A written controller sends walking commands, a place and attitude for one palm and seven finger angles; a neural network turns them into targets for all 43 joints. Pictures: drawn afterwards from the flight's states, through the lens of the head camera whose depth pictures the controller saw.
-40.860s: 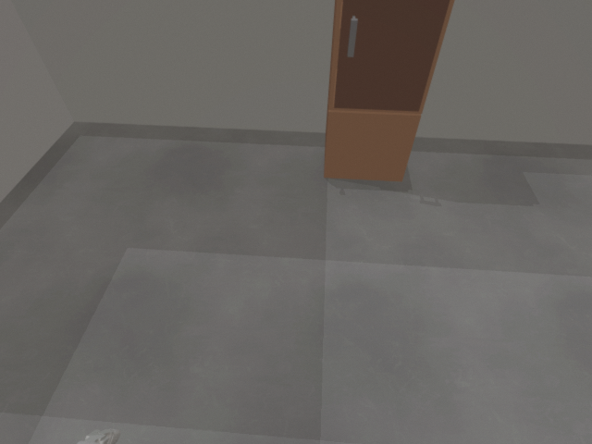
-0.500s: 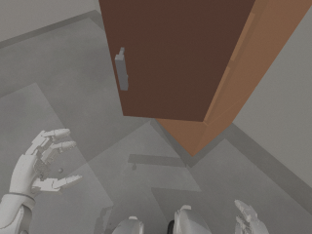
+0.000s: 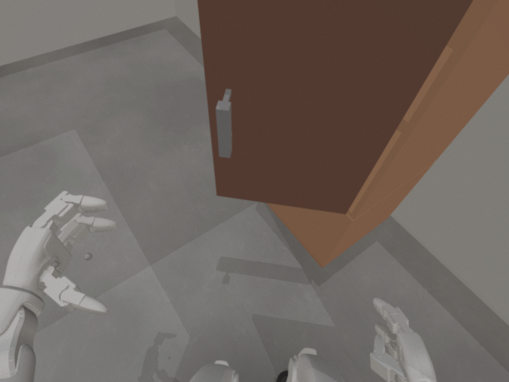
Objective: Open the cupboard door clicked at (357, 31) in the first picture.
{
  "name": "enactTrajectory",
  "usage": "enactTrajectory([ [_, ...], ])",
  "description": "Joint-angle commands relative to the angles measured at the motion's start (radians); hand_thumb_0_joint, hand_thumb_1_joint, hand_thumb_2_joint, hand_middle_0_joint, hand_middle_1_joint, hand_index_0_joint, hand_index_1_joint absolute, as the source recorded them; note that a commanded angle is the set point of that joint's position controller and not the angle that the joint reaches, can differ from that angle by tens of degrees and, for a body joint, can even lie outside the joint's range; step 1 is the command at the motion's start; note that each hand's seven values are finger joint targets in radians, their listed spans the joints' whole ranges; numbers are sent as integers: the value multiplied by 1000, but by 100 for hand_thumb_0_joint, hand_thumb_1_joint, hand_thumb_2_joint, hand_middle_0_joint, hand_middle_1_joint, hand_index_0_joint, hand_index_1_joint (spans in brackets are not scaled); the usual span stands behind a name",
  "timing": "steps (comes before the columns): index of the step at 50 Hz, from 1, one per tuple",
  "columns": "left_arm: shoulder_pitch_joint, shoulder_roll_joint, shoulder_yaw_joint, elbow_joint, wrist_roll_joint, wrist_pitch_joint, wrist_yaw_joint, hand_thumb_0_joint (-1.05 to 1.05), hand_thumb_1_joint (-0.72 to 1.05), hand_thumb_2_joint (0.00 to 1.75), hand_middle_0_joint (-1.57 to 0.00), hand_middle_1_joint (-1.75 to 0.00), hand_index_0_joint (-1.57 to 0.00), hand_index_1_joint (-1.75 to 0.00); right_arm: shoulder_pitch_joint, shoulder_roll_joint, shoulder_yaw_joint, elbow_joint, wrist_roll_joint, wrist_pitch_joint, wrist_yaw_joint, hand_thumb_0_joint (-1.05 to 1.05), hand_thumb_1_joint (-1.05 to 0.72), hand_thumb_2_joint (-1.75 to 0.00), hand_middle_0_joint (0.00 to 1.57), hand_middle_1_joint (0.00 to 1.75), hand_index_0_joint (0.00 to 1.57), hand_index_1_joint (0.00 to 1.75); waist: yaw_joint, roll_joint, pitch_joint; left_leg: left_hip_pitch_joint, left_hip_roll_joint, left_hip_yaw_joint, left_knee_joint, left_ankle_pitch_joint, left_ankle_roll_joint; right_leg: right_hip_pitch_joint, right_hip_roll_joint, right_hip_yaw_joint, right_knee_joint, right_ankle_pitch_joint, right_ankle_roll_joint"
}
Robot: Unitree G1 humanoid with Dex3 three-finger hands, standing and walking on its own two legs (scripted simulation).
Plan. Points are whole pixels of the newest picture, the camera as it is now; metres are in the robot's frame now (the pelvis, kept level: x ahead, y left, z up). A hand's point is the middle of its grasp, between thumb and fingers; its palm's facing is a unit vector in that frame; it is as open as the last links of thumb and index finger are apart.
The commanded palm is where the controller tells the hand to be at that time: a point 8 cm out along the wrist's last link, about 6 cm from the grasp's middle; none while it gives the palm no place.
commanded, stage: raise the hand with hooked fingers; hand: left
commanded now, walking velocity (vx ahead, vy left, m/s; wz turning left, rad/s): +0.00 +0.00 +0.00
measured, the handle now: (226, 124) +0.56 +0.10 +0.04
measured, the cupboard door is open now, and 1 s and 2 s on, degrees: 46 46 46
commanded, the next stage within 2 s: move the hooked fingers beside the handle in 0.68 s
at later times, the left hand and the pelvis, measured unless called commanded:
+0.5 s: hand (91, 240) +0.29 +0.26 +0.05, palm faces -0.07 -1.00 -0.05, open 13.9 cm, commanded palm +0.27 +0.31 +0.06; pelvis +0.00 -0.01 +0.00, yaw -1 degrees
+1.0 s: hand (103, 233) +0.30 +0.25 +0.06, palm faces -0.08 -1.00 -0.04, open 14.0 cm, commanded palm +0.29 +0.29 +0.06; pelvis -0.01 -0.02 +0.00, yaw +0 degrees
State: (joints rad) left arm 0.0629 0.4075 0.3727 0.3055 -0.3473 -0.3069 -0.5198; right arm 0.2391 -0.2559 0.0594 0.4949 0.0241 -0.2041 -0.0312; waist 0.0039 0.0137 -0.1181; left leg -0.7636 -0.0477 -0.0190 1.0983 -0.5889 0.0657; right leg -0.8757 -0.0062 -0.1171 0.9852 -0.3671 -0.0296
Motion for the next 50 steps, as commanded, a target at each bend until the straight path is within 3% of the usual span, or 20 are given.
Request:
enactTrajectory([
  [1,-189,230,110,-137,-40,-57,-22,0,-50,30,-30,-120,-30,-120,24,-180,-79,-119,7,-37,-20,0,-90,-90,20,30,20,30,-19,73,-265,35,35,-67,-206,485,-98,288,27,51,-69,147,-13],
  [3,-227,267,135,-128,-44,-58,-39,0,-50,30,-30,-120,-30,-120,27,-183,-76,-117,5,-33,-20,0,-90,-90,20,30,20,30,-12,92,-294,42,34,-63,-202,516,-100,309,29,58,-63,168,-19],
  [5,-214,268,142,-109,-50,-60,-48,0,-50,30,-30,-120,-30,-120,33,-183,-78,-116,7,-32,-20,0,-90,-90,20,30,20,30,-12,71,-302,46,36,-64,-204,543,-96,329,27,58,-70,193,-15],
  [7,-249,302,161,-112,-53,-62,-57,0,-50,30,-30,-120,-30,-120,36,-186,-77,-115,2,-32,-17,0,-90,-90,20,30,20,30,-9,117,-304,58,37,-64,-197,588,-103,321,32,59,-58,216,-23],
  [9,-244,315,180,-91,-55,-66,-61,0,-50,30,-30,-120,-30,-120,48,-186,-81,-105,3,-28,-16,0,-90,-90,20,30,20,30,-9,97,-317,72,41,-64,-204,596,-102,330,29,60,-71,216,-16],
  [11,-210,269,152,-58,-62,-61,-67,0,-50,30,-30,-120,-30,-120,45,-185,-82,-109,7,-27,-12,0,-90,-90,20,30,20,30,-15,71,-285,42,37,-56,-210,541,-91,329,26,63,-87,192,-12],
  [14,-210,267,150,-25,-65,-56,-80,0,-50,30,-30,-120,-30,-120,49,-190,-82,-116,8,-24,-7,0,-90,-90,20,30,20,30,-16,54,-273,10,34,-48,-211,499,-84,332,27,71,-90,174,-14],
  [18,-236,317,173,-94,-57,-77,-67,0,-50,30,-30,-120,-30,-120,54,-191,-85,-121,4,-24,-3,0,-90,-90,20,30,20,30,-7,121,-310,44,35,-48,-217,511,-88,337,27,76,-85,167,-20],
  [20,-207,299,176,-83,-64,-84,-56,0,-50,30,-30,-120,-30,-120,55,-186,-86,-123,5,-23,-3,0,-90,-90,20,30,20,30,-12,73,-293,23,32,-44,-219,476,-82,349,27,77,-97,158,-14],
  [22,-226,310,185,-80,-67,-92,-51,0,-50,30,-30,-120,-30,-120,52,-189,-84,-121,3,-24,-6,0,-90,-90,20,30,20,30,-12,87,-271,4,32,-44,-215,467,-82,344,30,81,-90,155,-22],
  [25,-219,301,179,-78,-61,-99,-47,0,-50,30,-30,-120,-30,-120,53,-182,-82,-118,4,-24,-7,0,-90,-90,20,30,20,30,-9,104,-292,11,31,-39,-219,461,-79,358,23,87,-97,157,-17],
  [31,-229,283,159,-34,-60,-87,-60,0,-50,30,-30,-120,-30,-120,43,-182,-76,-118,8,-23,-14,0,-90,-90,20,30,20,30,-24,52,-249,-38,29,-34,-216,359,-60,349,18,105,-124,81,-13],
  [36,-234,292,156,-70,-54,-93,-60,0,-50,30,-30,-120,-30,-120,38,-178,-74,-120,9,-30,-17,0,-90,-90,20,30,20,30,-17,99,-273,-3,29,-39,-221,382,-65,349,19,99,-117,98,-15],
  [39,-241,290,159,-51,-59,-91,-63,0,-50,30,-30,-120,-30,-120,41,-178,-73,-117,8,-28,-20,0,-90,-90,20,30,20,30,-23,55,-268,-26,30,-34,-208,376,-61,355,20,103,-113,104,-12],
  [42,-364,270,123,-32,-58,-91,-61,0,-50,30,-30,-120,-30,-120,33,-182,-68,-106,7,-30,-29,0,-90,-90,20,30,20,30,-45,61,-229,-49,31,-39,-195,331,-58,315,22,106,-108,66,-16],
  [45,-436,268,97,2,-35,-90,-59,0,-50,30,-30,-120,-30,-120,41,-184,-67,-91,10,-32,-36,0,-90,-90,20,30,20,30,-53,63,-254,-47,31,-42,-197,306,-55,305,15,108,-109,43,-12],
  [47,-457,280,93,-16,-29,-90,-58,0,-50,30,-30,-120,-30,-120,44,-185,-69,-92,8,-34,-36,0,-90,-90,20,30,20,30,-41,109,-291,-21,30,-40,-192,357,-62,319,17,105,-92,92,-20],
  [48,-470,281,88,-11,-20,-86,-56,0,-50,30,-30,-120,-30,-120,50,-182,-68,-87,8,-31,-34,0,-90,-90,20,30,20,30,-41,110,-318,-2,30,-41,-196,380,-65,323,16,102,-90,115,-18],
  [50,-481,296,103,33,-12,-76,-41,0,-50,30,-30,-120,-30,-120,57,-184,-68,-82,10,-24,-34,0,-90,-90,20,30,20,30,-43,70,-292,-30,33,-42,-198,365,-64,318,14,101,-96,105,-12],
])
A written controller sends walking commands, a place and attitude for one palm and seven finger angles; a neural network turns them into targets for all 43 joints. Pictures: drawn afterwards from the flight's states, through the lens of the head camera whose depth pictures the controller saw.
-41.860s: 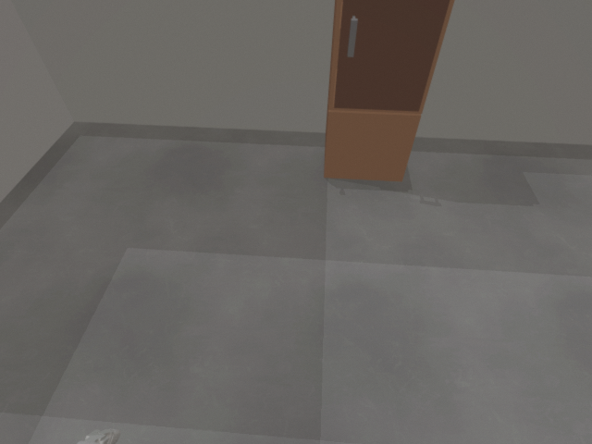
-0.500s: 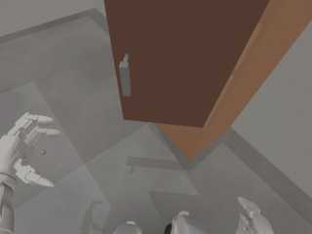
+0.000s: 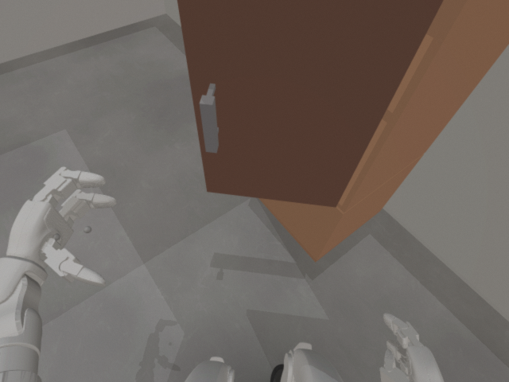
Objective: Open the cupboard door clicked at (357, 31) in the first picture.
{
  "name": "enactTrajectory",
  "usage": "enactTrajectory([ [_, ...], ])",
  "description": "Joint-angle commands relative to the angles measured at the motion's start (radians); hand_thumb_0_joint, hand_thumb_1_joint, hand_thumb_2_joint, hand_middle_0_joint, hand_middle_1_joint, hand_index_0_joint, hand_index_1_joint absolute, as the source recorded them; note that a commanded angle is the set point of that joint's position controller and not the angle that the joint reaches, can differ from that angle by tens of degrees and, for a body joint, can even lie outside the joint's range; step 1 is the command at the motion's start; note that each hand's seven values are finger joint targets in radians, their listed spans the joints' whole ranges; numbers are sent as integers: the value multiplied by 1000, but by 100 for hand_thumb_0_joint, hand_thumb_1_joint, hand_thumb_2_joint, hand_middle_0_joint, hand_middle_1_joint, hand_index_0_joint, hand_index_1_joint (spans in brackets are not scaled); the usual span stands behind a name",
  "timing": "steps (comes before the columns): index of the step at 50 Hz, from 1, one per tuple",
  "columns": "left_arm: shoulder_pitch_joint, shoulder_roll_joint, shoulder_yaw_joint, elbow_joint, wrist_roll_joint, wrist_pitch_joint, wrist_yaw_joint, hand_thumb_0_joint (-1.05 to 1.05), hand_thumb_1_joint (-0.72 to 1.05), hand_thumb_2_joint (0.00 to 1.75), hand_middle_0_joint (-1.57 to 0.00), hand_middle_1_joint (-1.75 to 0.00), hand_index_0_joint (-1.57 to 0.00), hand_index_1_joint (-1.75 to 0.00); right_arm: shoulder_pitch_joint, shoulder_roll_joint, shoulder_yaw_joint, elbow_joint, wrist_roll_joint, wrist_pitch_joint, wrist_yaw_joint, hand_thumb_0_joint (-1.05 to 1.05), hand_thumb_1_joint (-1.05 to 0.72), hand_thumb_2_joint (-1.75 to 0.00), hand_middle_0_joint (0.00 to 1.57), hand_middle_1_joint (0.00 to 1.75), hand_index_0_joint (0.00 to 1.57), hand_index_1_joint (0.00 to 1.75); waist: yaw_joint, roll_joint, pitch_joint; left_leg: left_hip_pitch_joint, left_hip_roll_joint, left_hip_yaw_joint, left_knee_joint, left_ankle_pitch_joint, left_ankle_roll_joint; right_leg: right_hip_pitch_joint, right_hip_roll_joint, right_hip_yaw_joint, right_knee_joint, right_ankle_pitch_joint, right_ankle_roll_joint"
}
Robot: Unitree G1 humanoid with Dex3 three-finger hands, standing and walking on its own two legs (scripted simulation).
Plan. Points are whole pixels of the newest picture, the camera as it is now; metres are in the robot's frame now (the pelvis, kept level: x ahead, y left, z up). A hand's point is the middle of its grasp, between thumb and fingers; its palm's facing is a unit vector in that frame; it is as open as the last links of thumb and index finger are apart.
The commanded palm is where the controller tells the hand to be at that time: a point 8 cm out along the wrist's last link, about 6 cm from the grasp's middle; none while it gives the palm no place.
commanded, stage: move the hooked fingers beside the handle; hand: left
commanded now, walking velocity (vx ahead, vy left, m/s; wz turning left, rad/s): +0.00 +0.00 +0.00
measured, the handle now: (212, 118) +0.57 +0.12 +0.04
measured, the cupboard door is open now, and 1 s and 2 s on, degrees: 46 46 46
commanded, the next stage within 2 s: none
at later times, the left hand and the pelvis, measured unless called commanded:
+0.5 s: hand (126, 185) +0.39 +0.23 +0.05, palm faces -0.10 -1.00 -0.03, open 14.0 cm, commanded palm +0.38 +0.28 +0.05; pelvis +0.00 +0.00 +0.00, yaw -1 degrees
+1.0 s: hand (158, 151) +0.47 +0.20 +0.05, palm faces -0.08 -1.00 -0.03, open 14.0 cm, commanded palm +0.46 +0.25 +0.05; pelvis +0.01 +0.00 -0.01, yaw -2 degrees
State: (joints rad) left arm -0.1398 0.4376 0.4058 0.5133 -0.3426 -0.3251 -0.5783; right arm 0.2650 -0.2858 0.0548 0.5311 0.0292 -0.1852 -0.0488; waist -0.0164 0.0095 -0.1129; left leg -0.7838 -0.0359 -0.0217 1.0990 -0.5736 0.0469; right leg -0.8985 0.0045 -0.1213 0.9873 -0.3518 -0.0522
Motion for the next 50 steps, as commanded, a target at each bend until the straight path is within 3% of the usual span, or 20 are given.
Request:
enactTrajectory([
  [1,-298,249,52,-169,-10,-55,25,0,-50,30,-30,-120,-30,-120,27,-152,-62,-121,6,-42,-16,0,-90,-90,20,30,20,30,-24,93,-288,-17,19,-36,-203,329,-44,328,1,106,-99,70,11],
  [5,-334,285,92,-106,0,-45,54,0,-50,30,-30,-120,-30,-120,40,-152,-60,-125,3,-21,-12,0,-90,-90,20,30,20,30,-14,57,-307,-58,17,-27,-199,316,-41,356,1,119,-97,73,12],
  [7,-367,277,71,-123,7,-51,59,0,-50,30,-30,-120,-30,-120,40,-151,-59,-132,1,-14,-8,0,-90,-90,20,30,20,30,-13,110,-326,-35,17,-26,-199,357,-47,354,5,115,-80,111,3],
  [10,-356,282,86,-92,14,-56,71,0,-50,30,-30,-120,-30,-120,62,-151,-63,-126,1,0,-3,0,-90,-90,20,30,20,30,-14,55,-359,-47,20,-21,-199,365,-41,384,2,122,-86,140,13],
  [14,-408,281,84,-47,19,-62,73,0,-50,30,-30,-120,-30,-120,76,-156,-66,-115,1,18,0,0,-90,-90,20,30,20,30,-27,46,-354,-64,22,-19,-195,365,-38,370,5,123,-79,154,13],
  [16,-441,254,50,-52,29,-67,79,0,-50,30,-30,-120,-30,-120,79,-153,-67,-114,4,24,0,0,-90,-90,20,30,20,30,-36,86,-345,-43,22,-19,-204,361,-40,342,3,120,-86,142,14],
  [20,-560,268,45,-20,44,-83,91,0,-50,30,-30,-120,-30,-120,102,-156,-69,-89,2,37,-4,0,-90,-90,20,30,20,30,-52,73,-369,-38,25,-26,-193,363,-42,326,5,120,-76,145,16],
  [22,-607,258,25,-21,48,-93,98,0,-50,30,-30,-120,-30,-120,106,-159,-70,-88,0,41,-4,0,-90,-90,20,30,20,30,-52,115,-387,0,24,-36,-191,415,-56,305,10,109,-60,164,7],
  [23,-611,256,21,1,59,-93,102,0,-50,30,-30,-120,-30,-120,120,-157,-73,-75,-2,48,-1,0,-90,-90,20,30,20,30,-54,110,-410,19,27,-34,-189,421,-58,299,9,109,-63,166,13],
  [26,-644,260,28,96,76,-89,126,0,-50,30,-30,-120,-30,-120,130,-162,-71,-61,-1,65,0,0,-90,-90,20,30,20,30,-66,43,-363,-47,26,-31,-187,367,-43,292,6,112,-70,148,19],
  [29,-696,279,31,121,97,-97,136,0,-50,30,-30,-120,-30,-120,145,-161,-72,-58,-4,81,3,0,-90,-90,20,30,20,30,-54,105,-409,-13,26,-35,-185,419,-55,289,7,109,-52,174,12],
  [32,-735,257,9,119,101,-109,151,0,-50,30,-30,-120,-30,-120,157,-161,-73,-61,-8,92,9,0,-90,-90,20,30,20,30,-68,109,-450,20,29,-38,-166,505,-60,281,11,106,-41,230,12],
  [33,-746,278,31,147,106,-109,156,0,-50,30,-30,-120,-30,-120,169,-161,-75,-49,-10,100,12,0,-90,-90,20,30,20,30,-69,68,-457,0,32,-32,-162,485,-54,301,12,112,-44,240,17],
  [35,-763,262,19,186,115,-110,164,0,-50,30,-30,-120,-30,-120,169,-157,-72,-49,-10,111,14,0,-90,-90,20,30,20,30,-76,69,-430,-40,28,-25,-166,444,-45,310,9,117,-47,235,18],
  [37,-785,292,40,224,118,-111,169,0,-50,30,-30,-120,-30,-120,175,-163,-69,-50,-11,120,13,0,-90,-90,20,30,20,30,-80,48,-411,-68,28,-25,-162,419,-38,310,12,118,-45,229,14],
  [41,-828,308,43,208,139,-131,178,0,-50,30,-30,-120,-30,-120,191,-160,-73,-44,-15,136,18,0,-90,-90,20,30,20,30,-76,102,-476,-31,29,-24,-160,465,-42,323,10,125,-43,260,16],
  [43,-852,296,31,215,136,-138,175,0,-50,30,-30,-120,-30,-120,204,-159,-75,-36,-18,144,20,0,-90,-90,20,30,20,30,-86,112,-498,10,35,-30,-151,527,-51,304,15,119,-36,287,16],
  [46,-922,270,8,310,140,-133,184,0,-50,30,-30,-120,-30,-120,207,-161,-70,-20,-16,155,20,0,-90,-90,20,30,20,30,-120,52,-408,-72,31,-25,-154,400,-33,277,13,123,-54,225,22],
  [49,-999,316,29,323,158,-150,190,0,-50,30,-30,-120,-30,-120,222,-165,-68,-12,-24,164,18,0,-90,-90,20,30,20,30,-123,95,-457,-64,27,-26,-145,398,-31,282,12,128,-44,228,19],
  [50,-1001,321,30,346,165,-151,192,0,-50,30,-30,-120,-30,-120,228,-165,-67,-10,-24,168,18,0,-90,-90,20,30,20,30,-125,77,-456,-78,26,-24,-140,395,-27,290,13,132,-44,233,19],
])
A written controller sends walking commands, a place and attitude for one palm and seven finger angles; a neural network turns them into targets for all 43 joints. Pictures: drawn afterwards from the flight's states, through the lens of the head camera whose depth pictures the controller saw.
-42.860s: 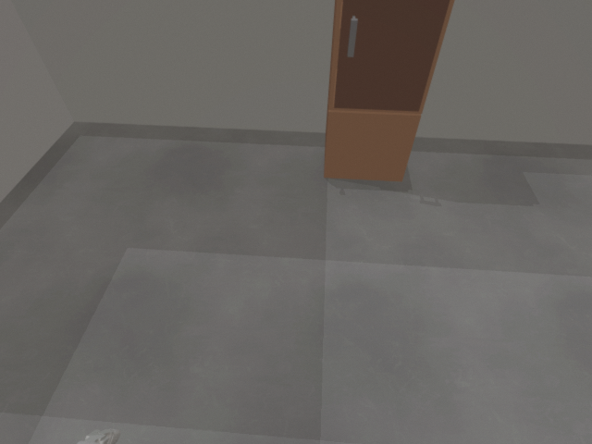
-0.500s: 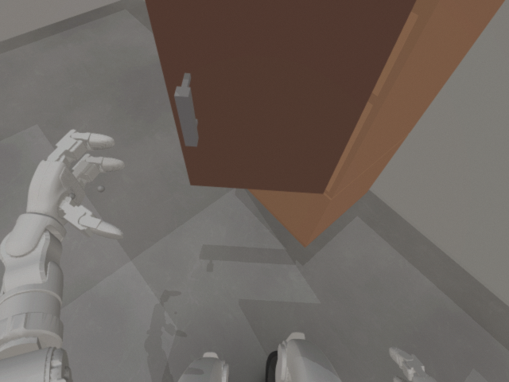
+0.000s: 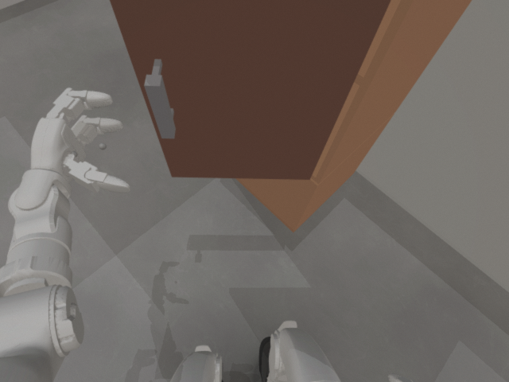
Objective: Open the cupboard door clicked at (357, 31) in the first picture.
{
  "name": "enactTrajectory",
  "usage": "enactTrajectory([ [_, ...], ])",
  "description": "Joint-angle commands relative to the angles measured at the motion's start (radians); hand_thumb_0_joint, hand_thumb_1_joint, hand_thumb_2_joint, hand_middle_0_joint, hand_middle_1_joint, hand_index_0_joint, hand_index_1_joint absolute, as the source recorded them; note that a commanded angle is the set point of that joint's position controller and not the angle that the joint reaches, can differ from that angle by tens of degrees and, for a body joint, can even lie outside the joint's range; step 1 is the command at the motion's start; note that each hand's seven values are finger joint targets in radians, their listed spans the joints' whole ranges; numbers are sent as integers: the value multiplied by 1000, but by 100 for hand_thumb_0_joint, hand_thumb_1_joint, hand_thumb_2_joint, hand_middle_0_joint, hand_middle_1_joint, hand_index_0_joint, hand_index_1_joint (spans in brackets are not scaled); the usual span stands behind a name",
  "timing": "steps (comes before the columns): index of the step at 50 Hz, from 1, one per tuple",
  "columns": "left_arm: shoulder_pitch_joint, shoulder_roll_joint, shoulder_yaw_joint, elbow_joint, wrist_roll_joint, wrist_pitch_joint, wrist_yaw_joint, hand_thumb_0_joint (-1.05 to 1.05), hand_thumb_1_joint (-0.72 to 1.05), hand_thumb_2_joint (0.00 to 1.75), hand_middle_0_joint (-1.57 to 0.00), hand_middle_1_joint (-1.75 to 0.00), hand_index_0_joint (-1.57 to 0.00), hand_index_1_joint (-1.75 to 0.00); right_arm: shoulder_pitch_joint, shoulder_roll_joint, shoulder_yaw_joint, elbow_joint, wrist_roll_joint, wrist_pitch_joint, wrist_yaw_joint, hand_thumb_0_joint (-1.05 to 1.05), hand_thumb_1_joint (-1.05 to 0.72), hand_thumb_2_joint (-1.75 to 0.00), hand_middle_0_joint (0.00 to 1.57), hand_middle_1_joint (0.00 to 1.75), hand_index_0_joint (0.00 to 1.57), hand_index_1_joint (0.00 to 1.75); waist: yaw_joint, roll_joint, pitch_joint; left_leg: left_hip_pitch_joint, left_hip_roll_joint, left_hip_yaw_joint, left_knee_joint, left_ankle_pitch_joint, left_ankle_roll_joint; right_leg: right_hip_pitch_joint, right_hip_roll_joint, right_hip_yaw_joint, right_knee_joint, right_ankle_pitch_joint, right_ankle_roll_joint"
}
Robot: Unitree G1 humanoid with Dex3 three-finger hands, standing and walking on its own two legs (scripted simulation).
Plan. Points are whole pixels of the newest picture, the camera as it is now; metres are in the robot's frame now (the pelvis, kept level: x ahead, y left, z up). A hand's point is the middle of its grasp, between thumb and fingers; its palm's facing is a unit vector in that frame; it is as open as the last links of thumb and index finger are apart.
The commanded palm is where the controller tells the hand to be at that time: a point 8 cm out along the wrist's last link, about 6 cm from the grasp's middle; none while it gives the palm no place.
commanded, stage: move the hooked fingers beside the handle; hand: left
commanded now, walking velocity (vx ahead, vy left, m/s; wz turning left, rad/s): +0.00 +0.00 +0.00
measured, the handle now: (163, 100) +0.56 +0.14 +0.04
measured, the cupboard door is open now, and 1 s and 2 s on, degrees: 46 46 46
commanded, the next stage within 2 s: slide the fingers in behind the handle in 1.18 s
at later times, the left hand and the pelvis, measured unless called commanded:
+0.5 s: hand (125, 109) +0.53 +0.19 +0.05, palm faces -0.05 -1.00 -0.02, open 13.9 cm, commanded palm +0.50 +0.25 +0.05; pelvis +0.00 +0.00 -0.01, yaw -2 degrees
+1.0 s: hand (124, 120) +0.51 +0.19 +0.05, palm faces -0.06 -1.00 -0.03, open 14.0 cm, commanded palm +0.50 +0.23 +0.05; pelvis +0.01 +0.01 +0.00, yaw +0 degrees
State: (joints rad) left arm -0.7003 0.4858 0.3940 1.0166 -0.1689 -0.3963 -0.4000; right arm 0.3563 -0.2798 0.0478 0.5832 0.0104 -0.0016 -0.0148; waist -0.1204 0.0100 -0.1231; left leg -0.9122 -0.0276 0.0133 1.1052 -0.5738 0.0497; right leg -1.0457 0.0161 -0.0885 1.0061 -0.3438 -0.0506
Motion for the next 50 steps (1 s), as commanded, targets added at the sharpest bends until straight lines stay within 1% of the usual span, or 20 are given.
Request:
enactTrajectory([
  [1,-455,299,59,-142,-4,-83,19,0,-50,30,-30,-120,-30,-120,139,-174,-59,-61,-8,-12,-16,0,-90,-90,20,30,20,30,-24,68,-448,31,18,-58,-142,383,-27,446,0,103,-63,224,19],
  [6,-541,363,80,-74,16,-81,18,0,-50,30,-30,-120,-30,-120,152,-180,-47,-59,-14,3,-15,0,-90,-90,20,30,20,30,-46,98,-445,-31,17,-56,-122,348,-19,442,1,117,-56,212,18],
  [10,-577,374,79,-65,27,-83,12,0,-50,30,-30,-120,-30,-120,178,-188,-49,-60,-20,16,-8,0,-90,-90,20,30,20,30,-54,135,-520,27,23,-70,-109,418,-27,419,7,102,-35,255,16],
  [13,-632,342,45,-68,31,-78,12,0,-50,30,-30,-120,-30,-120,191,-189,-49,-55,-25,26,-2,0,-90,-90,20,30,20,30,-73,183,-524,77,30,-82,-106,465,-36,367,13,89,-30,263,14],
  [17,-668,361,64,-25,41,-63,41,0,-50,30,-30,-120,-30,-120,210,-196,-46,-59,-29,40,-1,0,-90,-90,20,30,20,30,-95,124,-495,23,29,-86,-95,427,-23,353,17,85,-29,246,15],
  [19,-712,374,63,-19,59,-62,56,0,-50,30,-30,-120,-30,-120,223,-194,-46,-49,-33,45,3,0,-90,-90,20,30,20,30,-103,153,-517,28,30,-83,-89,424,-23,350,15,91,-32,246,19],
  [22,-599,452,133,-23,69,-72,65,0,-50,30,-30,-120,-30,-120,235,-198,-45,-79,-38,56,10,0,-90,-90,20,30,20,30,-55,152,-584,23,26,-76,-88,488,-27,432,20,95,-14,321,8],
  [23,-594,426,111,-25,72,-70,60,0,-50,30,-30,-120,-30,-120,232,-190,-43,-76,-37,61,14,0,-90,-90,20,30,20,30,-61,168,-578,27,30,-70,-88,495,-27,428,18,97,-17,332,12],
  [26,-533,441,127,-24,67,-59,51,0,-50,30,-30,-120,-30,-120,223,-194,-44,-92,-32,77,17,0,-90,-90,20,30,20,30,-52,119,-516,-20,32,-61,-102,451,-17,455,20,102,-32,321,14],
  [29,-560,402,109,-84,48,-69,43,0,-50,30,-30,-120,-30,-120,227,-191,-50,-92,-30,81,17,0,-90,-90,20,30,20,30,-53,169,-555,51,36,-71,-107,489,-26,429,23,94,-30,322,13],
  [31,-550,408,123,-109,35,-78,44,0,-50,30,-30,-120,-30,-120,227,-193,-55,-85,-31,79,18,0,-90,-90,20,30,20,30,-56,143,-561,66,38,-71,-107,503,-26,439,23,93,-37,334,17],
  [33,-551,361,84,-141,31,-89,42,0,-50,30,-30,-120,-30,-120,228,-189,-59,-78,-31,78,19,0,-90,-90,20,30,20,30,-57,184,-573,132,42,-84,-109,571,-41,399,24,81,-34,340,16],
  [34,-544,318,55,-121,30,-84,42,0,-50,30,-30,-120,-30,-120,225,-185,-59,-71,-30,78,22,0,-90,-90,20,30,20,30,-63,193,-536,141,44,-84,-112,560,-45,367,26,75,-40,314,17],
  [36,-537,318,63,-113,26,-81,49,0,-50,30,-30,-120,-30,-120,229,-190,-62,-64,-31,80,20,0,-90,-90,20,30,20,30,-70,133,-519,123,43,-85,-114,549,-39,384,26,74,-46,316,19],
  [38,-554,296,40,-136,26,-91,48,0,-50,30,-30,-120,-30,-120,225,-184,-65,-57,-31,79,19,0,-90,-90,20,30,20,30,-64,199,-538,181,45,-92,-114,607,-56,358,25,69,-44,322,16],
  [42,-564,222,-12,-105,23,-95,64,0,-50,30,-30,-120,-30,-120,214,-178,-63,-53,-31,78,18,0,-90,-90,20,30,20,30,-83,169,-454,193,47,-105,-116,639,-65,301,28,51,-47,300,14],
  [45,-617,234,-10,-79,45,-101,86,0,-50,30,-30,-120,-30,-120,208,-177,-62,-46,-35,79,16,0,-90,-90,20,30,20,30,-89,152,-444,144,40,-102,-112,555,-60,303,22,58,-39,271,17],
  [47,-603,275,28,-117,49,-124,101,0,-50,30,-30,-120,-30,-120,205,-177,-63,-65,-38,75,17,0,-90,-90,20,30,20,30,-62,209,-501,182,36,-102,-105,628,-70,320,22,57,-26,302,8],
  [48,-600,256,8,-115,55,-128,102,0,-50,30,-30,-120,-30,-120,209,-175,-65,-54,-41,78,21,0,-90,-90,20,30,20,30,-66,209,-544,216,41,-112,-99,663,-80,312,20,57,-22,309,14],
  [50,-566,255,19,-54,55,-121,105,0,-50,30,-30,-120,-30,-120,203,-175,-63,-57,-38,81,23,0,-90,-90,20,30,20,30,-69,135,-492,149,39,-102,-98,601,-66,334,22,60,-28,303,16],
])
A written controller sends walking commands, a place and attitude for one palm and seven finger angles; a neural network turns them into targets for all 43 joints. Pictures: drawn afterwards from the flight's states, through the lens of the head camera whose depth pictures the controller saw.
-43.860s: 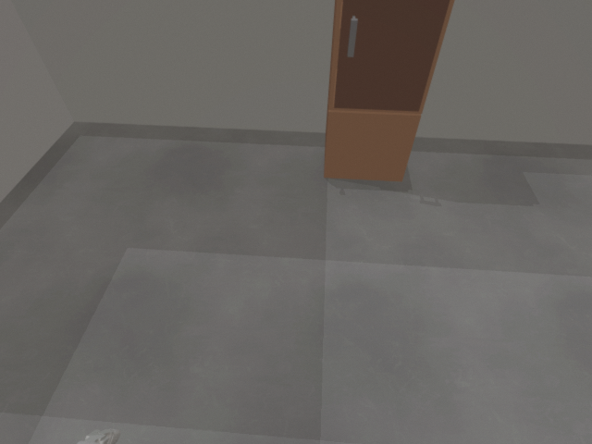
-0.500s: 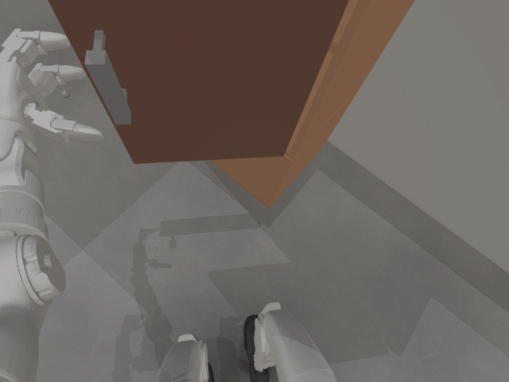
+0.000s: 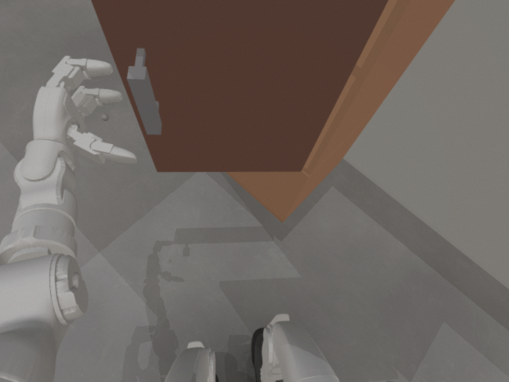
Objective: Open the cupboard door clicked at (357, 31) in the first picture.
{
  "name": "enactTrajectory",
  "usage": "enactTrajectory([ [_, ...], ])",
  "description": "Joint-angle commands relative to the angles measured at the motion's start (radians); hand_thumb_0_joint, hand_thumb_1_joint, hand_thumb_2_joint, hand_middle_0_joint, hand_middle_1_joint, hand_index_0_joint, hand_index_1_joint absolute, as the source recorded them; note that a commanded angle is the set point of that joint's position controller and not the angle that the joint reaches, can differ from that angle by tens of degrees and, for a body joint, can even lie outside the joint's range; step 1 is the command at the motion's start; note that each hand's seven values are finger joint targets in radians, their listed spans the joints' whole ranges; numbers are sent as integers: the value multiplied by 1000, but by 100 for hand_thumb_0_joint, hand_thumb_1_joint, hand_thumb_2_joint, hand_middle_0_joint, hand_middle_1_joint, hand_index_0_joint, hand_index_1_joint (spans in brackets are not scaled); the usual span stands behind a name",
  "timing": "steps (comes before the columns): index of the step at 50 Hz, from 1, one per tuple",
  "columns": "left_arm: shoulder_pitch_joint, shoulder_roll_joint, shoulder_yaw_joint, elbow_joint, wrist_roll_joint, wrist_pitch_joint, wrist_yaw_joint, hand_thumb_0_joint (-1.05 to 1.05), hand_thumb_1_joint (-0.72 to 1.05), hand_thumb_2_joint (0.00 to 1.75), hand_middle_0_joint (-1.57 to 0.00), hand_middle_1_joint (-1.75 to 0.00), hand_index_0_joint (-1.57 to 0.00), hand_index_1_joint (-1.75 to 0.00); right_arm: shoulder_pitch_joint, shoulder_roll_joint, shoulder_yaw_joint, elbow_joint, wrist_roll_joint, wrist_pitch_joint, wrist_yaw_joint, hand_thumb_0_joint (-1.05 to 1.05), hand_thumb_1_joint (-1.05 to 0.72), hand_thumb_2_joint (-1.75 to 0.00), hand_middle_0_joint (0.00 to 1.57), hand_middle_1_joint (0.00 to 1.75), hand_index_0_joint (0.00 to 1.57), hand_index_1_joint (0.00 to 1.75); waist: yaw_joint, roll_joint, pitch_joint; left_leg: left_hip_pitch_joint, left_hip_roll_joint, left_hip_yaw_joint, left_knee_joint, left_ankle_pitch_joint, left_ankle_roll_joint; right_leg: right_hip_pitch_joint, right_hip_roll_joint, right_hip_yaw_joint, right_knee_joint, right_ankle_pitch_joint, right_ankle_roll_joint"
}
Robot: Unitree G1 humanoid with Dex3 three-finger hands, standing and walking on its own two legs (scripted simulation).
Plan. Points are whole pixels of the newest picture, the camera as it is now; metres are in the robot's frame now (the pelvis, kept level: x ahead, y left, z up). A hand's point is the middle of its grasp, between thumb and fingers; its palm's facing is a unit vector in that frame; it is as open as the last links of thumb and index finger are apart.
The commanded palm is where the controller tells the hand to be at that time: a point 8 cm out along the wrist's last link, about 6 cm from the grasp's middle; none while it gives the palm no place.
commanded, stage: move the hooked fingers beside the handle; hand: left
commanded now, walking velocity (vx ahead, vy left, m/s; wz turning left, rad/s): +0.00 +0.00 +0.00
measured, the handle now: (147, 93) +0.55 +0.13 +0.05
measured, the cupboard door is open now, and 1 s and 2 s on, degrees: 46 46 45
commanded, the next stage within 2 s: slide the fingers in behind the handle in 0.18 s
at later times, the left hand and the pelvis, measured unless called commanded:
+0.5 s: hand (113, 116) +0.50 +0.18 +0.05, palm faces -0.05 -1.00 -0.03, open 14.0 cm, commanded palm +0.48 +0.21 +0.05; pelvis -0.01 -0.01 +0.00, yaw +0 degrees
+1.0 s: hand (120, 118) +0.50 +0.17 +0.05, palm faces -0.01 -1.00 -0.02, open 14.4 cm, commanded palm +0.48 +0.18 +0.05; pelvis -0.01 -0.01 +0.00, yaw +2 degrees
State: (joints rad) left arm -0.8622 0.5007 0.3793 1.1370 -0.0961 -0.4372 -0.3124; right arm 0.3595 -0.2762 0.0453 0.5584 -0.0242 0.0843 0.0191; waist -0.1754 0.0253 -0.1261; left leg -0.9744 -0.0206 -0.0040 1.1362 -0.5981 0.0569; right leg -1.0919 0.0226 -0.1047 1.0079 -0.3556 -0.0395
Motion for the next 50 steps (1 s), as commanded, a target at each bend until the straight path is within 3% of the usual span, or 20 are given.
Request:
enactTrajectory([
  [1,-417,248,34,-177,-15,-78,18,0,-50,30,-30,-120,-30,-120,192,-178,-57,-37,-2,-4,-12,0,-90,-90,20,30,20,30,-16,126,-480,181,28,-76,-132,594,-67,401,13,83,-31,320,5],
  [3,-397,245,32,-174,-10,-77,17,0,-50,30,-30,-120,-30,-120,193,-176,-57,-45,0,0,-13,0,-90,-90,20,30,20,30,-5,134,-497,192,28,-82,-136,613,-70,403,14,81,-26,324,3],
  [5,-433,227,15,-182,-12,-73,17,0,-50,30,-30,-120,-30,-120,186,-177,-56,-44,-1,0,-13,0,-90,-90,20,30,20,30,-22,125,-478,179,28,-78,-133,566,-64,380,13,82,-29,298,6],
  [6,-422,255,40,-173,-13,-72,18,0,-50,30,-30,-120,-30,-120,190,-179,-57,-45,0,0,-14,0,-90,-90,20,30,20,30,-17,91,-486,151,25,-73,-133,533,-56,411,13,87,-32,299,7],
  [10,-447,308,68,-187,-11,-80,12,0,-50,30,-30,-120,-30,-120,191,-181,-52,-45,1,-6,-20,0,-90,-90,20,30,20,30,-12,111,-516,127,20,-69,-130,509,-52,442,11,97,-25,311,3],
  [12,-455,289,54,-209,-15,-84,5,0,-50,30,-30,-120,-30,-120,189,-178,-50,-56,0,-11,-21,0,-90,-90,20,30,20,30,-14,153,-532,145,18,-70,-125,534,-53,429,13,95,-21,317,-1],
  [17,-458,224,11,-185,-37,-69,-9,0,-50,30,-30,-120,-30,-120,195,-180,-51,-44,2,-17,-20,0,-90,-90,20,30,20,30,-35,116,-493,141,21,-73,-135,500,-46,412,15,89,-38,292,2],
  [19,-452,243,26,-193,-33,-69,-7,0,-50,30,-30,-120,-30,-120,206,-183,-57,-31,0,-17,-18,0,-90,-90,20,30,20,30,-25,121,-539,155,22,-71,-135,491,-49,423,12,93,-40,290,5],
  [22,-432,241,31,-200,-27,-72,10,0,-50,30,-30,-120,-30,-120,207,-178,-56,-41,-1,-19,-16,0,-90,-90,20,30,20,30,-13,134,-517,139,16,-68,-138,506,-48,434,13,91,-36,308,-2],
  [25,-440,206,2,-160,-13,-66,32,0,-50,30,-30,-120,-30,-120,207,-179,-55,-29,-3,-16,-12,0,-90,-90,20,30,20,30,-30,103,-456,113,19,-66,-144,441,-43,394,10,92,-48,254,7],
  [29,-461,179,-29,-189,6,-86,49,0,-50,30,-30,-120,-30,-120,214,-176,-61,-23,-9,-20,-7,0,-90,-90,20,30,20,30,-32,153,-507,171,17,-71,-140,480,-51,388,9,91,-43,269,4],
  [34,-521,105,-89,-153,2,-83,53,0,-50,30,-30,-120,-30,-120,214,-177,-61,-8,-10,-23,-7,0,-90,-90,20,30,20,30,-64,130,-462,163,18,-81,-141,440,-49,341,8,84,-48,232,6],
  [36,-531,116,-78,-142,4,-80,61,0,-50,30,-30,-120,-30,-120,214,-179,-62,-3,-12,-26,-7,0,-90,-90,20,30,20,30,-68,111,-457,141,15,-78,-138,409,-44,347,7,87,-53,218,7],
  [39,-534,83,-104,-169,6,-91,61,0,-50,30,-30,-120,-30,-120,220,-175,-65,0,-16,-28,-3,0,-90,-90,20,30,20,30,-60,167,-520,208,15,-86,-132,498,-61,342,6,79,-38,263,2],
  [42,-531,42,-130,-180,-7,-94,63,0,-50,30,-30,-120,-30,-120,218,-174,-68,-6,-17,-29,1,0,-90,-90,20,30,20,30,-71,129,-510,216,17,-93,-128,538,-62,344,11,72,-40,289,1],
  [44,-536,20,-148,-164,-3,-89,66,0,-50,30,-30,-120,-30,-120,210,-172,-68,8,-16,-25,5,0,-90,-90,20,30,20,30,-72,155,-489,220,18,-92,-130,504,-66,314,8,72,-43,258,3],
  [46,-532,29,-144,-158,4,-89,74,0,-50,30,-30,-120,-30,-120,211,-173,-68,6,-17,-24,5,0,-90,-90,20,30,20,30,-72,117,-472,193,16,-92,-137,475,-59,332,9,73,-48,249,4],
  [47,-559,-7,-174,-178,2,-95,76,0,-50,30,-30,-120,-30,-120,207,-170,-67,-3,-17,-27,5,0,-90,-90,20,30,20,30,-81,147,-476,204,13,-92,-133,491,-59,316,9,71,-42,256,0],
  [48,-578,-11,-179,-177,7,-95,81,0,-50,30,-30,-120,-30,-120,206,-169,-68,12,-20,-27,8,0,-90,-90,20,30,20,30,-82,167,-484,221,15,-94,-133,487,-65,303,7,70,-43,248,2],
  [50,-551,18,-153,-162,13,-94,91,0,-50,30,-30,-120,-30,-120,215,-172,-71,15,-20,-25,8,0,-90,-90,20,30,20,30,-78,124,-489,209,15,-95,-131,494,-63,327,7,70,-42,260,3],
])
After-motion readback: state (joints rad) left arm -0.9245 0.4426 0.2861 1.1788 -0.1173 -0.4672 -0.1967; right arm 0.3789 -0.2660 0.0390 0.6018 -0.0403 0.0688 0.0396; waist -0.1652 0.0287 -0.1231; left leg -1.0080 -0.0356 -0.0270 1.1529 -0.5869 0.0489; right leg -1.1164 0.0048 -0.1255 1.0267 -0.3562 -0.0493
